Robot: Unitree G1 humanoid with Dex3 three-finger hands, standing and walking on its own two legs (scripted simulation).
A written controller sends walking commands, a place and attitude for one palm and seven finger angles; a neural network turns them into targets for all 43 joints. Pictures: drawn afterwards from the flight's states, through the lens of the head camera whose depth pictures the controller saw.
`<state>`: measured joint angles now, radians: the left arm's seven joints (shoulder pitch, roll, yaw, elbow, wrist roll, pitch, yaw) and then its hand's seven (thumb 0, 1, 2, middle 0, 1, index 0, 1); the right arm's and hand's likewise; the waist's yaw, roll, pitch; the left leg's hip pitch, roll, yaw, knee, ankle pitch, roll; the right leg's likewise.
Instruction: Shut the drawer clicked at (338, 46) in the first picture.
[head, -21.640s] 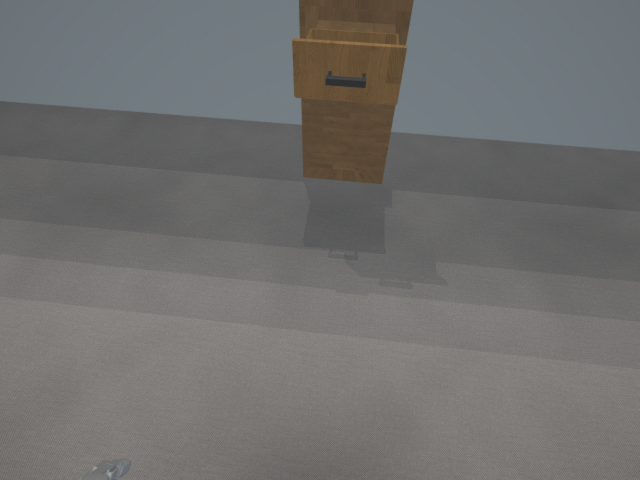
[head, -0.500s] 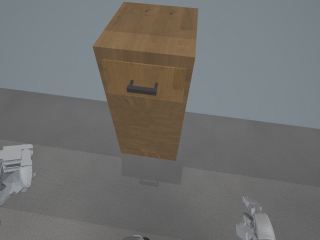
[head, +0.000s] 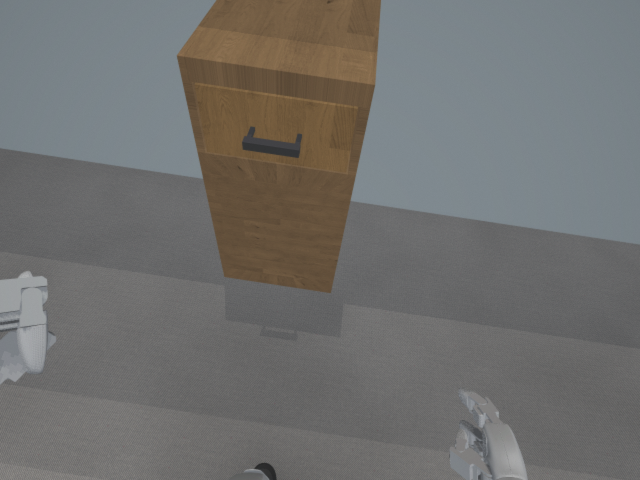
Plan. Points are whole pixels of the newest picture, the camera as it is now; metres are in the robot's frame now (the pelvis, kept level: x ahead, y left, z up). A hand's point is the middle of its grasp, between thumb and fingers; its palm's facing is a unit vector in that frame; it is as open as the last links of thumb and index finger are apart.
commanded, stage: step back with the hand held close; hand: left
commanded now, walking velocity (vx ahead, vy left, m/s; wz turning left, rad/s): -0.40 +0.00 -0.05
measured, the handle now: (273, 140) +0.78 +0.16 -0.09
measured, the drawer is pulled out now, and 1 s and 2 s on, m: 0.00 0.00 0.00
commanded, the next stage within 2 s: stop stepping back and stand still in 0.02 s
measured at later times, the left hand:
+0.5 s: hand out of the picture +0.08 +0.20 +0.15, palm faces +0.35 -0.85 -0.40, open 3.3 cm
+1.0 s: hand out of the picture +0.06 +0.23 +0.15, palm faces +0.40 -0.83 -0.39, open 3.3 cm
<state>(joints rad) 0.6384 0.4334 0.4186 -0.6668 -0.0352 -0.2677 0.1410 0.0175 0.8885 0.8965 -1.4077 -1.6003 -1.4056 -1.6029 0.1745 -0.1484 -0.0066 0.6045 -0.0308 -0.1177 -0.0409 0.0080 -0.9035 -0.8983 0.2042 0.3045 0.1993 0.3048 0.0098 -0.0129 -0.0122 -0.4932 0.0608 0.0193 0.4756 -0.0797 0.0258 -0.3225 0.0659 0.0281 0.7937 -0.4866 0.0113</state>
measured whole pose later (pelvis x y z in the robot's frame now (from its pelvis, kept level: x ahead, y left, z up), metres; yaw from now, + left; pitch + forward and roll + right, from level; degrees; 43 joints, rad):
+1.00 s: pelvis -0.14 -0.01 -0.01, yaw -1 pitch -2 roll +1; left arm 0.53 0.36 0.35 -0.54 -0.01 -0.19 0.17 0.02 0.89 0.90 -1.41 -1.60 -1.41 -1.60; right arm 0.24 -0.17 0.02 0.66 -0.01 -0.11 -0.09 0.01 -0.90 -0.90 0.20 0.30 0.20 0.30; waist 0.01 -0.05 0.04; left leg -0.33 -0.01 0.05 0.59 -0.22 0.03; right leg -0.33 0.00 0.01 0.85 -0.48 -0.01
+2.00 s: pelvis -0.12 -0.02 +0.01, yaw +0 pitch -2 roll +0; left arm 0.26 0.13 0.01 1.13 0.01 0.00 0.03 0.01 0.91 0.90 -0.21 -0.32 -0.21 -0.32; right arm 0.29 -0.12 -0.01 1.12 -0.02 0.02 -0.03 0.00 -0.91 -0.90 0.20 0.30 0.19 0.30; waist -0.01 0.00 0.06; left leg -0.23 0.01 0.03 0.43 -0.18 0.01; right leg -0.17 -0.01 -0.04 0.42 -0.22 -0.01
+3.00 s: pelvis -0.10 -0.03 +0.01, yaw +0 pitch -2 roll +0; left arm 0.22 0.18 0.02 1.14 0.01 -0.01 0.02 0.01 0.91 0.90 -0.20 -0.30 -0.20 -0.30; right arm 0.24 -0.17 -0.02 1.14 -0.02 0.00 -0.04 0.00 -0.91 -0.90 0.20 0.30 0.20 0.30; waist -0.01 0.01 0.07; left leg -0.19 0.02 0.02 0.40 -0.18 0.00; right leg -0.14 0.00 -0.05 0.39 -0.23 -0.02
